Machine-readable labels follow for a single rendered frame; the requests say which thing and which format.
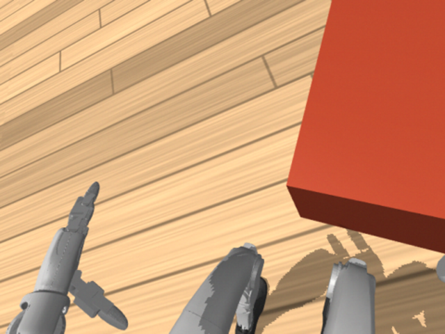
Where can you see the left robot hand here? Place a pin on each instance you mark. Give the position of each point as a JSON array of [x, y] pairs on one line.
[[59, 273]]

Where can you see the left robot arm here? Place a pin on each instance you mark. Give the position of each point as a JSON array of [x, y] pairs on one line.
[[43, 313]]

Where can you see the left robot foot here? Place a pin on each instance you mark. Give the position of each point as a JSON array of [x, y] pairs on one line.
[[257, 310]]

